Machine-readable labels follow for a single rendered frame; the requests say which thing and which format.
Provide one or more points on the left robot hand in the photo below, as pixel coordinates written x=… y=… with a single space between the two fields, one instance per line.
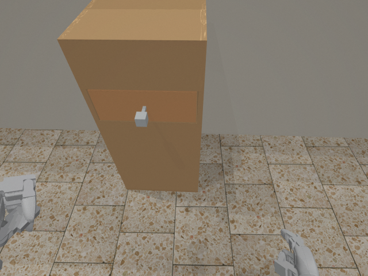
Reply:
x=18 y=197

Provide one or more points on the drawer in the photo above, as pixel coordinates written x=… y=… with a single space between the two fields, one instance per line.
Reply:
x=167 y=106

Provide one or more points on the right robot hand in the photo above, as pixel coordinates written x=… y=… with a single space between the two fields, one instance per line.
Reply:
x=301 y=261

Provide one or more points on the cabinet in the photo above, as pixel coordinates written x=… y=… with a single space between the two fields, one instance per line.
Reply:
x=144 y=45

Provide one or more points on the handle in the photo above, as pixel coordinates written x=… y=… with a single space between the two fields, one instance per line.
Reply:
x=141 y=118

